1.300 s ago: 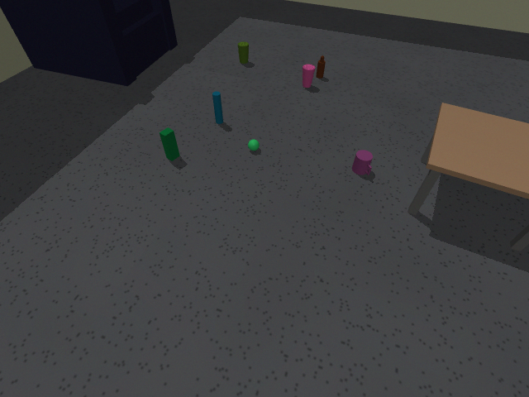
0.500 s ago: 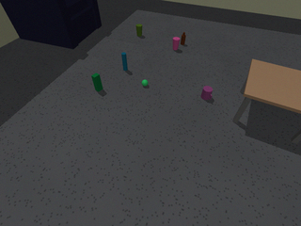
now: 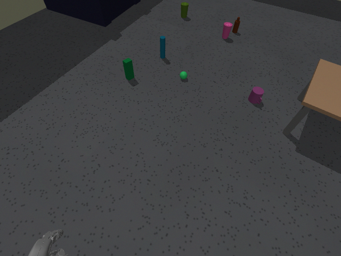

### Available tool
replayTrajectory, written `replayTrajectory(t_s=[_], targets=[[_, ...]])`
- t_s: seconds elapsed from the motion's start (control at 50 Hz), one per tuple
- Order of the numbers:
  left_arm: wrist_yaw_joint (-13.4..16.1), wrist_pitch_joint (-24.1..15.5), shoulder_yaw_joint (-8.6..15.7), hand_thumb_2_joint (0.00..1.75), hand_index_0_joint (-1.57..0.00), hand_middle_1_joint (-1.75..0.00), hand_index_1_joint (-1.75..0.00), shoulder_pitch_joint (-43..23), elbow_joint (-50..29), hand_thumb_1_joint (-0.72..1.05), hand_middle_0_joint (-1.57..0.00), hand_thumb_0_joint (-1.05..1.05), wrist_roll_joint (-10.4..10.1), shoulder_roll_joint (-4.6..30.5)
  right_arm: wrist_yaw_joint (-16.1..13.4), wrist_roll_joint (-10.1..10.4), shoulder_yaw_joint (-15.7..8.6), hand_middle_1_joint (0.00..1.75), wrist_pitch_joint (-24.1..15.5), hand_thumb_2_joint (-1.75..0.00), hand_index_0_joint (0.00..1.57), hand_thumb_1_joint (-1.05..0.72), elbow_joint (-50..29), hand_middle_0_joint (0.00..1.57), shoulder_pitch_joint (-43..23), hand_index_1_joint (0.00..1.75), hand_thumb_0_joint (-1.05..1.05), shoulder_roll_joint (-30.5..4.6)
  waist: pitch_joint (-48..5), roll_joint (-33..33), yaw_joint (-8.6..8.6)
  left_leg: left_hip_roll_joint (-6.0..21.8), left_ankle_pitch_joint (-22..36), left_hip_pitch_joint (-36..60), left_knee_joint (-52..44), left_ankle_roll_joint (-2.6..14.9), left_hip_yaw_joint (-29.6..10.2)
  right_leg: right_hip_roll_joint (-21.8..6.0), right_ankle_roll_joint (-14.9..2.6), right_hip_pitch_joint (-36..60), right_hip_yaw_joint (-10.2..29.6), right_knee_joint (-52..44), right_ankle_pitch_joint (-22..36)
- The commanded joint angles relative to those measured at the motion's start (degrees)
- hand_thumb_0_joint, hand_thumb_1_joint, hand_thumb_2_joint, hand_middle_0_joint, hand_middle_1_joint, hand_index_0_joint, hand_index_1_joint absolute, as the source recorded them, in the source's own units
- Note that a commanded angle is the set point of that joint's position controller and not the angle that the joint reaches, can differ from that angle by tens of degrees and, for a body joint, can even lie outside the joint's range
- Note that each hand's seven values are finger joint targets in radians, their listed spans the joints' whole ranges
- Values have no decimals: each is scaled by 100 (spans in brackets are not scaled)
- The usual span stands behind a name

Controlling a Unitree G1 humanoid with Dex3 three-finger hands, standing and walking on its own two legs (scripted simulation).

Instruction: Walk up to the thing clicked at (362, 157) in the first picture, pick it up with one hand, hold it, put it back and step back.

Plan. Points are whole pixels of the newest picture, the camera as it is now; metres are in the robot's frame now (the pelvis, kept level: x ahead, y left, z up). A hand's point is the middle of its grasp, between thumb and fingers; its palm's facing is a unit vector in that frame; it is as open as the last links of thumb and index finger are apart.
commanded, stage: walk up
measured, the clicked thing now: (256, 96) +1.28 -0.77 -0.72
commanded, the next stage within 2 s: stand in 2.00 s
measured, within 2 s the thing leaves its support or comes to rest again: neither
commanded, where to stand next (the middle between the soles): +0.04 +0.01 m, yaw +38 degrees
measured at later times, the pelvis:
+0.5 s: pelvis +0.00 +0.01 -0.02, yaw +19 degrees
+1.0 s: pelvis -0.01 -0.03 -0.02, yaw +33 degrees
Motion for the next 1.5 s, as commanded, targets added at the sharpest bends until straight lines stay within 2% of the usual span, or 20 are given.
replayTrajectory(t_s=[0.0,0.08,0.22,0.28,0.32,0.36,0.42,0.62,0.66,0.7,0.78,0.96,0.98,1.02,1.06,1.12,1.24,1.3,1.4,1.48], targets=[[108,-87,399,90,-20,-30,-30,708,-491,90,-20,0,153,1601,-183,92,-364,30,-124,-90,20,-90,-1002,20,-603,30,0,-1020,-1024,-995,619,-129,-1474,-1590,2047,254,752,-2476,-966,1470,1931,-1349,1348],[66,-95,325,90,-20,-30,-30,-213,-1291,90,-20,0,176,1238,-65,12,-496,30,7,-90,20,-90,-1303,20,95,30,0,-1391,-732,-674,90,432,-1326,-1329,3328,28,573,-2128,-1063,859,941,-711,3316],[-24,-1,472,90,-20,-30,-30,620,-1359,90,-20,0,212,1411,36,99,-457,30,-99,-90,20,-90,-1393,20,463,30,0,-1160,-885,-1065,381,328,-1204,-794,1439,153,1214,-1721,-887,1122,14,-25,2025],[-78,99,475,90,-20,-30,-30,421,-1473,90,-20,0,99,1408,-90,56,-549,30,-230,-90,20,-90,-1221,20,1219,30,0,-1231,-819,-771,-60,3,273,658,217,219,1616,-1587,-546,25,-437,1108,1542],[-109,172,276,90,-20,-30,-30,625,-1681,90,-20,0,48,600,-245,-74,-798,30,-327,-90,20,-90,-1348,20,1324,30,0,-2250,-661,1893,-138,1707,1295,1490,-658,958,-1588,-180,202,-2074,-632,3472,-2053],[-36,249,401,90,-20,-30,-30,650,-1687,90,-20,0,45,1256,-325,71,-830,30,-361,-90,20,-90,-1629,20,702,30,0,-2655,-501,1443,22,2689,453,239,-1022,1994,-3135,-578,150,-1671,752,3849,-2152],[-63,186,438,90,-20,-30,-30,895,-1379,90,-20,0,4,1221,-380,76,-548,30,-375,-90,20,-90,-1777,20,343,30,0,-1792,-525,922,204,1483,1053,356,-246,1365,-988,-632,93,-1670,754,3341,-1335],[120,-140,455,90,-20,-30,-30,1739,-1081,90,-20,0,-26,972,-221,51,-486,30,-110,-90,20,-90,-2149,20,152,30,0,-1645,-1062,894,439,703,1706,-734,1370,1001,-571,111,34,401,-69,239,-128],[197,-263,646,90,-20,-30,-30,1869,-1207,90,-20,0,166,1887,-226,175,-314,30,-69,-90,20,-90,-2377,20,-53,30,0,-1059,-824,-1058,656,-470,-476,-2232,3083,356,66,-1708,-581,876,2451,-822,20],[200,-273,687,90,-20,-30,-30,751,-1501,90,-20,0,140,2322,-325,94,-469,30,-5,-90,20,-90,-2117,20,376,30,0,-1482,-564,-1491,207,70,-2582,-2290,4630,196,-100,-3341,-1875,-62,4403,-1529,228],[231,-332,489,90,-20,-30,-30,697,-1323,90,-20,0,136,1545,-66,132,-512,30,-30,-90,20,-90,-1705,20,554,30,0,-1416,-10,-850,105,73,-1265,-1755,4082,127,285,-1497,-857,-358,1031,-602,315],[121,-226,459,90,-20,-30,-30,1176,-1476,90,-20,0,42,1631,-16,92,-451,30,-268,-90,20,-90,-1396,20,696,30,0,-1192,-922,-1019,151,-56,-178,246,191,166,1222,-1602,-761,78,333,797,1337],[121,-186,348,90,-20,-30,-30,1335,-1464,90,-20,0,22,1308,-65,62,-501,30,-323,-90,20,-90,-1261,20,880,30,0,-1329,-1034,-265,62,-101,47,754,-193,244,1042,-1341,-492,-203,12,1767,994],[116,-122,133,90,-20,-30,-30,1524,-1597,90,-20,0,-49,647,-156,-66,-608,30,-390,-90,20,-90,-1506,20,733,30,0,-2054,-1074,1503,209,1831,824,1336,-426,1050,-2302,-384,175,-2089,-23,3067,-1977],[229,-81,304,90,-20,-30,-30,1036,-1420,90,-20,0,-32,1422,-175,76,-605,30,-344,-90,20,-90,-1449,20,360,30,0,-2241,-562,1131,33,2177,-242,-261,-705,1931,-2636,-684,79,-1287,623,3025,-2230],[163,-135,322,90,-20,-30,-30,1482,-1081,90,-20,0,-94,1246,-215,103,-342,30,-376,-90,20,-90,-1481,20,45,30,0,-1579,-471,1008,285,1325,1135,-19,-22,1280,-950,-640,57,-1203,508,2317,-1320],[216,-309,297,90,-20,-30,-30,1642,-692,90,-20,0,36,1184,-143,235,-220,30,-214,-90,20,-90,-1402,20,-142,30,0,-1356,-882,739,413,802,802,-768,971,788,-375,-289,-69,675,225,-102,38],[200,-335,397,90,-20,-30,-30,620,-908,90,-20,0,130,1991,-202,213,-291,30,-138,-90,20,-90,-1157,20,130,30,0,-1346,-406,-930,121,80,-2200,-623,2648,235,467,-2498,-1297,-864,2806,-1200,-1120],[154,-289,109,90,-20,-30,-30,464,-732,90,-20,0,-2,1071,-87,157,-286,30,-338,-90,20,-90,-860,20,54,30,0,-1399,-379,118,114,924,-388,44,-127,748,-1160,-533,-36,-957,398,729,-303],[123,-317,111,90,-20,-30,-30,821,-354,90,-20,0,-2,1085,-73,137,-176,30,-328,-90,20,-90,-791,20,-469,30,0,-1481,-476,143,355,953,-1364,-1129,-301,697,-1066,-564,-112,388,621,-79,-904]])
